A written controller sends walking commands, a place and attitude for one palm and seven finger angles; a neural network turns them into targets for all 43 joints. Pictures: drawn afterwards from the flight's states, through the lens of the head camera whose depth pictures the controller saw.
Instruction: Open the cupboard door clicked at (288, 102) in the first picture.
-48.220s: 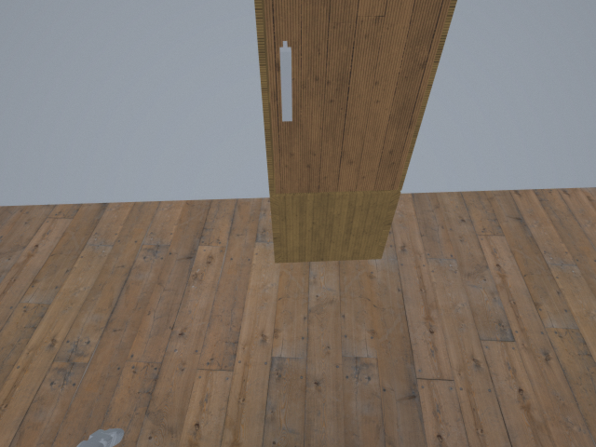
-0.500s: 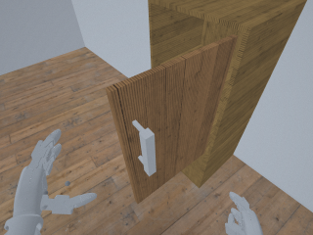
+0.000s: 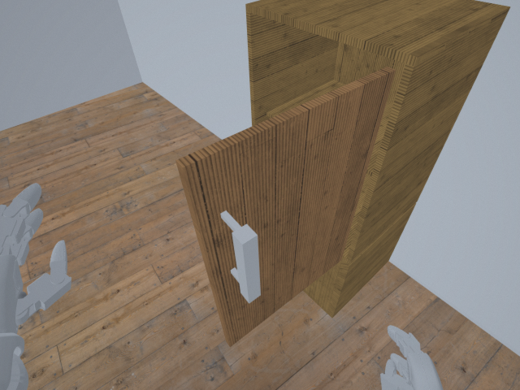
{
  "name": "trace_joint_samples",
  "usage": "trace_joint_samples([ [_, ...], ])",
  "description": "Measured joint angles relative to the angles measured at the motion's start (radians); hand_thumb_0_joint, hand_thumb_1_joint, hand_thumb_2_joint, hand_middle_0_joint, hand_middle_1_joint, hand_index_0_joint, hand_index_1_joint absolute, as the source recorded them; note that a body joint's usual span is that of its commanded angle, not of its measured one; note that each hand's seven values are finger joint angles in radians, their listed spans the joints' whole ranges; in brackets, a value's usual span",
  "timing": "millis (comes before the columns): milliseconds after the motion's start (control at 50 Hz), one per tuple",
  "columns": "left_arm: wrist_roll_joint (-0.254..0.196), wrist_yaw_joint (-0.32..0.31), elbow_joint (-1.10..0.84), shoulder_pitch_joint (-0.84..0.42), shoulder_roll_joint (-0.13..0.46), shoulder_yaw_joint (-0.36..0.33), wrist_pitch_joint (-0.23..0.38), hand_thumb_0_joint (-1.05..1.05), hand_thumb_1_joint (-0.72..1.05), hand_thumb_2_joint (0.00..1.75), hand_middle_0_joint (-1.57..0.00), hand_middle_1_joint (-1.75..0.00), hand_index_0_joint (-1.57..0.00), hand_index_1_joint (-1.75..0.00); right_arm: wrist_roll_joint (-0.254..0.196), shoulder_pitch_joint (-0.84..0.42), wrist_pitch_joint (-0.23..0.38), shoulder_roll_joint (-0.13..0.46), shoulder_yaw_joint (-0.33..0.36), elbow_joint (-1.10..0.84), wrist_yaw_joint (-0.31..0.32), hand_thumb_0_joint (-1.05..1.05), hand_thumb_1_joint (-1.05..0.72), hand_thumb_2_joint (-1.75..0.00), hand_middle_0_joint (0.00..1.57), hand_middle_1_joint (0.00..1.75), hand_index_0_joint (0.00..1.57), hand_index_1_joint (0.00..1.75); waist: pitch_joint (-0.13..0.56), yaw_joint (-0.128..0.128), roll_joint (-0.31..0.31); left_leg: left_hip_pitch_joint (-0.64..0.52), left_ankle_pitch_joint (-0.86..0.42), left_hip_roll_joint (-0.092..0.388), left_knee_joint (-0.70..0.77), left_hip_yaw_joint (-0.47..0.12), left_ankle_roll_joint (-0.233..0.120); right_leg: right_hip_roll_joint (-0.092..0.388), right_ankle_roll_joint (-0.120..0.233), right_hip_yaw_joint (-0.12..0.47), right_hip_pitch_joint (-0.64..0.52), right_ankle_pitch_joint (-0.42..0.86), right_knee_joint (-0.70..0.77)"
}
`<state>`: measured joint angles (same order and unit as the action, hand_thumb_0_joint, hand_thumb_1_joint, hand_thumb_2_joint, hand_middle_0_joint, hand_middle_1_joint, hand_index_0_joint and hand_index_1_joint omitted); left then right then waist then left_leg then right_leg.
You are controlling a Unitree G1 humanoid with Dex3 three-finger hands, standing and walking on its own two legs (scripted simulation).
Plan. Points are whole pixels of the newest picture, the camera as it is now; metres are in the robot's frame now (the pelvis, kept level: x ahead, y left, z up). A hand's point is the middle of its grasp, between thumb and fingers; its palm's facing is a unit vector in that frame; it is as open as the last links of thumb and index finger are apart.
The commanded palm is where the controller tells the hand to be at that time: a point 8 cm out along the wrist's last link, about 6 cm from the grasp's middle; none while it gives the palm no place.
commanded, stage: draw the hand back to the body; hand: left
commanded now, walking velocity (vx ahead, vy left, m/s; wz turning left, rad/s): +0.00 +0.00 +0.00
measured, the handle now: (239, 258) +0.31 +0.08 +0.05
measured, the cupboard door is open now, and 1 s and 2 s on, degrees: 86 86 86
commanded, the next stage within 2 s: step back with the hand held close in 0.30 s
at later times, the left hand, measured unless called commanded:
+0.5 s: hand (60, 283) +0.18 +0.26 +0.16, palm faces +0.45 -0.79 -0.40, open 7.4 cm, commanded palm +0.13 +0.29 +0.17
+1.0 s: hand (22, 333) +0.12 +0.27 +0.15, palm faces +0.38 -0.76 -0.52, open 7.4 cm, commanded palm +0.06 +0.31 +0.17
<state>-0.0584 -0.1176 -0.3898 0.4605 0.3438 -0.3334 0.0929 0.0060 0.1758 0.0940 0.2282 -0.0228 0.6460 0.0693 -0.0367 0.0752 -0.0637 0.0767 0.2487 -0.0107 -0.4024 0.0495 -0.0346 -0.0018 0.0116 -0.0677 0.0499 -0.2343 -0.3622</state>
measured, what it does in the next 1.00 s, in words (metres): shifts its weight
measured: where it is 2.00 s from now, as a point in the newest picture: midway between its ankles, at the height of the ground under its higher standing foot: outside the picture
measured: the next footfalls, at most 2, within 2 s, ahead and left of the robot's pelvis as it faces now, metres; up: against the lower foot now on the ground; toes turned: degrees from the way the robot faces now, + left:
right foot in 1.54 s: -0.25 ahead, -0.10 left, +0.00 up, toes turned -1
left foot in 1.96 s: -0.17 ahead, +0.11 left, +0.00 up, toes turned -3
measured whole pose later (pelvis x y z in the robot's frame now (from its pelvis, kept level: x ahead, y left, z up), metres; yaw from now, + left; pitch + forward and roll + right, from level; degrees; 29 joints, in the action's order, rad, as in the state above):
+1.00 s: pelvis -0.08 +0.01 -0.02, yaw -1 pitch -1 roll -1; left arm -0.02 -0.14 -0.52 0.56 0.42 -0.43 0.19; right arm -0.01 0.19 0.05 0.22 0.00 0.55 0.09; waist -0.07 0.01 0.00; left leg 0.36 0.20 -0.02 -0.56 0.08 -0.07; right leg 0.02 0.00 -0.05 0.35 -0.19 -0.55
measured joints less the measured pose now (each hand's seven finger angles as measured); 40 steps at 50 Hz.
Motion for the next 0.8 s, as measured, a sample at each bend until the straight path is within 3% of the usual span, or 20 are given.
trace_joint_samples([
  [160, -0.001, 0.006, 0.002, 0.008, -0.018, 0.021, -0.004, 0.01, 0.86, 0.89, -0.20, -0.30, -0.21, -0.31, 0.001, 0.000, -0.006, -0.001, 0.004, 0.003, -0.003, 0.01, -0.90, -0.90, 0.20, 0.30, 0.20, 0.30, -0.001, 0.000, 0.003, -0.003, -0.007, 0.003, 0.006, 0.000, 0.002, -0.004, 0.003, 0.000, -0.003, 0.007, 0.007],
  [460, -0.003, 0.007, 0.008, -0.007, -0.011, 0.009, 0.005, 0.02, 0.89, 0.90, -0.21, -0.30, -0.21, -0.31, -0.004, 0.002, -0.001, -0.007, 0.001, 0.008, 0.002, 0.02, -0.90, -0.90, 0.20, 0.30, 0.20, 0.30, -0.008, -0.003, 0.002, 0.005, -0.018, 0.012, 0.002, -0.005, 0.008, -0.013, 0.011, -0.005, -0.003, 0.023, 0.016],
  [580, 0.005, 0.009, -0.018, 0.026, 0.018, -0.048, 0.059, 0.02, 0.89, 0.90, -0.21, -0.30, -0.21, -0.31, -0.004, -0.014, -0.036, 0.000, 0.002, -0.038, 0.005, 0.01, -0.90, -0.90, 0.20, 0.30, 0.20, 0.30, 0.003, -0.038, 0.005, 0.096, -0.024, 0.020, -0.028, 0.000, 0.005, -0.019, 0.009, -0.001, 0.083, 0.043, 0.006],
  [800, 0.013, 0.003, -0.096, 0.108, 0.073, -0.051, 0.062, 0.02, 0.89, 0.90, -0.21, -0.30, -0.21, -0.31, -0.015, -0.011, -0.077, 0.013, 0.039, -0.082, 0.023, 0.01, -0.90, -0.90, 0.20, 0.30, 0.20, 0.30, -0.020, -0.069, 0.037, 0.201, -0.042, 0.003, -0.077, 0.026, -0.015, 0.003, -0.008, 0.022, 0.212, 0.048, -0.084],
])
